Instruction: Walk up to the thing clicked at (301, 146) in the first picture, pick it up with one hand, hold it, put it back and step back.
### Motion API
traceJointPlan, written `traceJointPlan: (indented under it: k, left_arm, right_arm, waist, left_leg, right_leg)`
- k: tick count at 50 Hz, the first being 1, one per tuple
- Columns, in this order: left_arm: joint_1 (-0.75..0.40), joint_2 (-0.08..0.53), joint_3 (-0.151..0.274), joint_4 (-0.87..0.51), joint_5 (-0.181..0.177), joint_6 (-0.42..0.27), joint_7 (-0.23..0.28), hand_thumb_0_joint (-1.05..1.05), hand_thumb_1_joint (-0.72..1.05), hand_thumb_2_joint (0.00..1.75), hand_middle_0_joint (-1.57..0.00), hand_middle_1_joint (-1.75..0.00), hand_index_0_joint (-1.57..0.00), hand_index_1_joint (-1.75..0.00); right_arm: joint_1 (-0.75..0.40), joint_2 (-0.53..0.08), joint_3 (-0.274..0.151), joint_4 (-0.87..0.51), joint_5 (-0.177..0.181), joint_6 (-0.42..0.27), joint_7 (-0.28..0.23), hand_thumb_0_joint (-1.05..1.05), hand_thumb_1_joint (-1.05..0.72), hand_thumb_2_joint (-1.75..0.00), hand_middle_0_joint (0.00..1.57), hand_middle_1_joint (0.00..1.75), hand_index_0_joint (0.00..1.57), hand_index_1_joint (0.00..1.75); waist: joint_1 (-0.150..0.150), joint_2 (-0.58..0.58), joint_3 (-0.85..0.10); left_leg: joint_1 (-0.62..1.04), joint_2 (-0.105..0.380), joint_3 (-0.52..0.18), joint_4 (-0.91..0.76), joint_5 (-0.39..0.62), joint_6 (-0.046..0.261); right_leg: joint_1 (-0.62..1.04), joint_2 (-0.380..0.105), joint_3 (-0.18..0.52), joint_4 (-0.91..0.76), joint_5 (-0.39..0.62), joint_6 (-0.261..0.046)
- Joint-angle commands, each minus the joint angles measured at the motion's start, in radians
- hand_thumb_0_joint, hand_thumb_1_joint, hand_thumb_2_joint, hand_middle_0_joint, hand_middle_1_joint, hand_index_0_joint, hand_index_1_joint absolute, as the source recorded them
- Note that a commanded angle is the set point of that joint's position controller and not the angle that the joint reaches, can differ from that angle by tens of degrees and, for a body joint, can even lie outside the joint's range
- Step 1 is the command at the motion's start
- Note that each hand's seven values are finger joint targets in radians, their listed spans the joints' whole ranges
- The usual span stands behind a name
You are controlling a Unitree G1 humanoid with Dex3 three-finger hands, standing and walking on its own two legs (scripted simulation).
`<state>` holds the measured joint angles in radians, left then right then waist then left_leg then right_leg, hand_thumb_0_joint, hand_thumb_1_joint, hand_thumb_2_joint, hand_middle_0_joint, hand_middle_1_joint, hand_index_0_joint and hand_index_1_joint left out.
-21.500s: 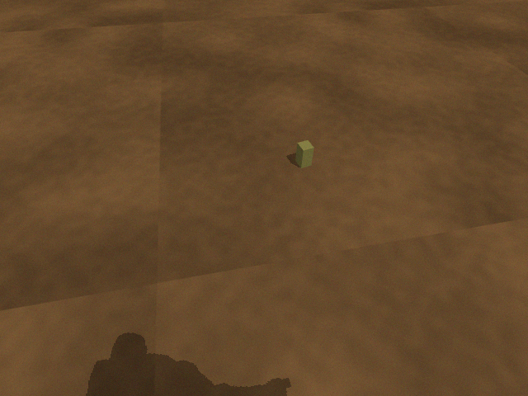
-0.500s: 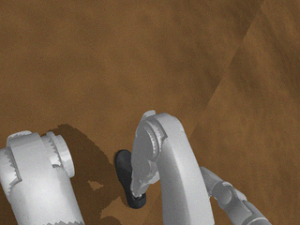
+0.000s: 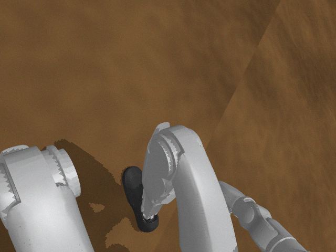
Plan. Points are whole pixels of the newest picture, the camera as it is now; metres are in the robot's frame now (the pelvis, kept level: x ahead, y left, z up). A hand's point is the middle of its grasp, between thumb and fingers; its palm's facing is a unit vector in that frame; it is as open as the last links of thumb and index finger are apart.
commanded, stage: loosen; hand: left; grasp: from the side
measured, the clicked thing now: out of the picture +0.42 +0.34 -0.21
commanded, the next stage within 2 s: open in 0.10 s
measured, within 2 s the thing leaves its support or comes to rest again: rests again in 1.04 s
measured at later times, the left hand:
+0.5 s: hand out of the picture +0.41 +0.35 -0.17, palm faces +0.59 -0.81 +0.00, open 13.2 cm
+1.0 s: hand out of the picture +0.41 +0.40 -0.14, palm faces +0.66 -0.75 +0.01, open 16.6 cm
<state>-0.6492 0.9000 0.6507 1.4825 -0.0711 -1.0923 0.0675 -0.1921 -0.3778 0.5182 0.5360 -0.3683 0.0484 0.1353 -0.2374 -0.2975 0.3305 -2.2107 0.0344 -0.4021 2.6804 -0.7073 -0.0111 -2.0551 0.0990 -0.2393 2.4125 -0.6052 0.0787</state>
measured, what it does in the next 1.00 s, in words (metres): stands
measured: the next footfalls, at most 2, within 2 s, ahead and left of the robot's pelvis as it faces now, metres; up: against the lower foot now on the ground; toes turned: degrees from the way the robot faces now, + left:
none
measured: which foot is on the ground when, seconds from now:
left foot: down 0.00-1.00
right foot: down 0.00-1.00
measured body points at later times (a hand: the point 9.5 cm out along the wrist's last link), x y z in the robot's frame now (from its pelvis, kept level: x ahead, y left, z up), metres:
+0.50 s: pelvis +0.00 +0.00 +0.00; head +0.22 +0.21 +0.33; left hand +0.38 +0.39 -0.17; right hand +0.18 -0.23 -0.02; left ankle +0.08 +0.12 -0.25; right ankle +0.15 -0.13 -0.24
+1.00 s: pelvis +0.00 +0.00 +0.01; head +0.21 +0.21 +0.34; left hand +0.37 +0.43 -0.13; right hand +0.18 -0.24 -0.02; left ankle +0.08 +0.12 -0.25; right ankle +0.15 -0.13 -0.24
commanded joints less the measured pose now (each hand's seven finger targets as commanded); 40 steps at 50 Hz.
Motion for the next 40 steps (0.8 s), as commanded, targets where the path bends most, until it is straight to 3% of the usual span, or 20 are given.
traceJointPlan:
  k: [1, 2, 5, 6, 8, 10, 13, 14, 15, 17, 25, 27, 28, 29, 31, 33, 34, 36, 39, 40]
  left_arm:
    - [-0.179, 0.207, -0.004, -0.116, 0.002, -0.077, 0.003, 0.00, 0.16, 1.26, -1.21, -1.39, -1.24, -1.38]
    - [-0.170, 0.204, -0.001, -0.120, -0.001, -0.078, 0.002, 0.00, 0.11, 1.18, -1.24, -1.36, -1.28, -1.34]
    - [-0.193, 0.175, -0.023, -0.120, -0.007, -0.084, 0.002, 0.00, 0.05, 0.94, -1.10, -1.16, -1.15, -1.13]
    - [-0.183, 0.207, 0.001, -0.119, -0.007, -0.083, 0.006, 0.00, 0.02, 0.86, -1.07, -1.11, -1.11, -1.07]
    - [-0.188, 0.227, -0.002, -0.119, -0.001, -0.085, 0.008, 0.00, -0.06, 0.74, -0.98, -1.00, -1.03, -0.97]
    - [-0.184, 0.232, 0.002, -0.130, 0.000, -0.086, 0.009, 0.00, -0.13, 0.65, -0.92, -0.92, -0.96, -0.88]
    - [-0.183, 0.186, -0.021, -0.117, -0.003, -0.087, 0.008, 0.00, -0.31, 0.51, -0.69, -0.70, -0.73, -0.68]
    - [-0.189, 0.185, -0.027, -0.112, -0.005, -0.085, 0.007, 0.00, -0.32, 0.46, -0.64, -0.64, -0.67, -0.62]
    - [-0.194, 0.221, -0.002, -0.125, -0.005, -0.089, 0.012, 0.00, -0.33, 0.41, -0.60, -0.58, -0.63, -0.55]
    - [-0.183, 0.214, -0.007, -0.118, -0.005, -0.087, 0.010, 0.00, -0.38, 0.35, -0.55, -0.51, -0.58, -0.49]
    - [-0.171, 0.160, -0.045, -0.082, -0.003, -0.076, 0.002, 0.00, -0.48, 0.24, -0.41, -0.37, -0.44, -0.35]
    - [-0.187, 0.181, -0.036, -0.102, -0.001, -0.081, 0.007, 0.00, -0.48, 0.21, -0.37, -0.33, -0.39, -0.31]
    - [-0.171, 0.208, -0.008, -0.099, -0.003, -0.079, 0.011, 0.00, -0.50, 0.20, -0.35, -0.30, -0.37, -0.29]
    - [-0.181, 0.188, -0.026, -0.108, -0.005, -0.083, 0.011, 0.00, -0.49, 0.18, -0.34, -0.29, -0.36, -0.27]
    - [-0.188, 0.209, -0.008, -0.114, -0.003, -0.087, 0.015, 0.00, -0.54, 0.16, -0.30, -0.25, -0.32, -0.24]
    - [-0.189, 0.171, -0.032, -0.101, -0.005, -0.088, 0.014, 0.00, -0.51, 0.20, -0.25, -0.28, -0.27, -0.26]
    - [-0.192, 0.193, -0.025, -0.109, 0.002, -0.085, 0.016, 0.00, -0.54, 0.14, -0.26, -0.22, -0.27, -0.20]
    - [-0.181, 0.170, -0.050, -0.094, 0.010, -0.080, 0.013, 0.00, -0.45, 0.20, -0.20, -0.24, -0.22, -0.22]
    - [-0.182, 0.217, -0.035, -0.113, 0.012, -0.078, 0.012, 0.00, -0.44, 0.19, -0.16, -0.21, -0.19, -0.19]
    - [-0.192, 0.247, -0.010, -0.153, 0.008, -0.082, 0.017, 0.00, -0.43, 0.18, -0.15, -0.20, -0.18, -0.17]
  right_arm:
    - [0.024, -0.373, -0.119, -0.016, -0.004, 0.018, -0.020, 0.00, -0.88, -0.90, 0.20, 0.30, 0.20, 0.30]
    - [0.022, -0.369, -0.121, -0.018, -0.004, 0.018, -0.021, 0.00, -0.88, -0.89, 0.20, 0.30, 0.20, 0.30]
    - [0.018, -0.365, -0.112, -0.021, -0.009, 0.016, -0.018, 0.00, -0.88, -0.89, 0.20, 0.30, 0.20, 0.30]
    - [0.018, -0.368, -0.115, -0.020, -0.006, 0.015, -0.019, 0.00, -0.88, -0.89, 0.20, 0.30, 0.20, 0.30]
    - [0.018, -0.366, -0.110, -0.023, -0.008, 0.017, -0.018, 0.00, -0.88, -0.89, 0.20, 0.30, 0.20, 0.30]
    - [0.016, -0.364, -0.111, -0.025, -0.008, 0.015, -0.019, 0.00, -0.89, -0.89, 0.20, 0.30, 0.20, 0.30]
    - [0.010, -0.366, -0.110, -0.029, -0.011, 0.016, -0.017, 0.00, -0.89, -0.89, 0.20, 0.30, 0.20, 0.30]
    - [0.021, -0.364, -0.109, -0.018, -0.009, 0.015, -0.018, 0.00, -0.89, -0.89, 0.20, 0.30, 0.20, 0.30]
    - [0.017, -0.374, -0.112, -0.024, -0.007, 0.014, -0.020, 0.00, -0.89, -0.89, 0.20, 0.30, 0.20, 0.30]
    - [0.019, -0.370, -0.111, -0.021, -0.010, 0.014, -0.019, 0.00, -0.89, -0.89, 0.20, 0.30, 0.20, 0.30]
    - [0.022, -0.363, -0.109, -0.018, -0.006, 0.017, -0.016, 0.00, -0.89, -0.89, 0.20, 0.30, 0.20, 0.30]
    - [0.018, -0.366, -0.110, -0.027, -0.006, 0.019, -0.016, 0.00, -0.89, -0.89, 0.20, 0.30, 0.20, 0.30]
    - [0.016, -0.370, -0.110, -0.028, -0.006, 0.018, -0.017, 0.00, -0.89, -0.89, 0.20, 0.30, 0.20, 0.30]
    - [0.017, -0.366, -0.104, -0.028, -0.008, 0.017, -0.015, 0.00, -0.89, -0.89, 0.20, 0.30, 0.20, 0.30]
    - [0.019, -0.368, -0.109, -0.027, -0.010, 0.018, -0.016, 0.00, -0.89, -0.89, 0.20, 0.30, 0.20, 0.30]
    - [0.016, -0.362, -0.106, -0.024, -0.010, 0.019, -0.014, 0.00, -0.87, -0.89, 0.20, 0.30, 0.20, 0.30]
    - [0.012, -0.364, -0.108, -0.027, -0.010, 0.017, -0.015, 0.00, -0.89, -0.89, 0.20, 0.30, 0.20, 0.30]
    - [0.023, -0.354, -0.103, -0.011, -0.013, 0.021, -0.014, 0.00, -0.87, -0.89, 0.20, 0.30, 0.20, 0.30]
    - [0.030, -0.360, -0.102, -0.008, -0.011, 0.025, -0.018, 0.00, -0.87, -0.89, 0.20, 0.30, 0.20, 0.30]
    - [0.034, -0.367, -0.105, -0.006, -0.010, 0.027, -0.018, 0.00, -0.87, -0.89, 0.20, 0.30, 0.20, 0.30]
  waist:
    - [-0.117, 0.577, -0.537]
    - [-0.113, 0.570, -0.540]
    - [-0.124, 0.573, -0.536]
    - [-0.114, 0.568, -0.532]
    - [-0.115, 0.576, -0.534]
    - [-0.110, 0.576, -0.537]
    - [-0.121, 0.573, -0.519]
    - [-0.123, 0.570, -0.518]
    - [-0.121, 0.565, -0.524]
    - [-0.115, 0.565, -0.543]
    - [-0.118, 0.552, -0.507]
    - [-0.117, 0.568, -0.510]
    - [-0.110, 0.558, -0.516]
    - [-0.113, 0.558, -0.527]
    - [-0.112, 0.575, -0.527]
    - [-0.123, 0.563, -0.518]
    - [-0.118, 0.563, -0.512]
    - [-0.118, 0.560, -0.509]
    - [-0.108, 0.572, -0.530]
    - [-0.098, 0.590, -0.548]
  left_leg:
    - [0.388, 0.075, 0.082, -0.357, 0.126, -0.023]
    - [0.387, 0.075, 0.085, -0.354, 0.122, -0.021]
    - [0.386, 0.075, 0.081, -0.356, 0.115, -0.022]
    - [0.377, 0.074, 0.084, -0.352, 0.111, -0.019]
    - [0.367, 0.073, 0.091, -0.350, 0.097, -0.017]
    - [0.364, 0.073, 0.093, -0.351, 0.094, -0.016]
    - [0.376, 0.076, 0.079, -0.363, 0.082, -0.021]
    - [0.371, 0.074, 0.083, -0.357, 0.082, -0.018]
    - [0.371, 0.075, 0.079, -0.356, 0.088, -0.017]
    - [0.381, 0.075, 0.082, -0.349, 0.111, -0.018]
    - [0.371, 0.077, 0.069, -0.373, 0.080, -0.021]
    - [0.374, 0.075, 0.069, -0.373, 0.083, -0.022]
    - [0.372, 0.076, 0.069, -0.367, 0.091, -0.019]
    - [0.379, 0.075, 0.068, -0.366, 0.105, -0.021]
    - [0.399, 0.078, 0.068, -0.368, 0.122, -0.024]
    - [0.387, 0.076, 0.068, -0.368, 0.101, -0.022]
    - [0.381, 0.077, 0.073, -0.365, 0.098, -0.020]
    - [0.379, 0.077, 0.077, -0.364, 0.101, -0.021]
    - [0.378, 0.076, 0.083, -0.360, 0.109, -0.019]
    - [0.397, 0.078, 0.079, -0.366, 0.119, -0.022]
  right_leg:
    - [0.231, 0.017, -0.139, -0.140, 0.147, -0.075]
    - [0.233, 0.019, -0.137, -0.144, 0.147, -0.074]
    - [0.240, 0.020, -0.140, -0.147, 0.143, -0.072]
    - [0.235, 0.022, -0.138, -0.149, 0.141, -0.073]
    - [0.243, 0.023, -0.138, -0.153, 0.130, -0.074]
    - [0.242, 0.026, -0.138, -0.155, 0.126, -0.076]
    - [0.227, 0.025, -0.147, -0.153, 0.118, -0.074]
    - [0.234, 0.026, -0.143, -0.157, 0.122, -0.073]
    - [0.233, 0.025, -0.145, -0.155, 0.127, -0.073]
    - [0.246, 0.027, -0.141, -0.152, 0.145, -0.073]
    - [0.224, 0.023, -0.149, -0.156, 0.117, -0.074]
    - [0.222, 0.023, -0.148, -0.153, 0.119, -0.075]
    - [0.226, 0.025, -0.148, -0.152, 0.126, -0.075]
    - [0.239, 0.023, -0.147, -0.150, 0.137, -0.075]
    - [0.230, 0.022, -0.146, -0.144, 0.144, -0.077]
    - [0.231, 0.025, -0.150, -0.154, 0.131, -0.075]
    - [0.228, 0.024, -0.144, -0.155, 0.130, -0.075]
    - [0.230, 0.025, -0.142, -0.160, 0.127, -0.076]
    - [0.250, 0.026, -0.138, -0.166, 0.132, -0.075]
    - [0.254, 0.024, -0.138, -0.159, 0.138, -0.077]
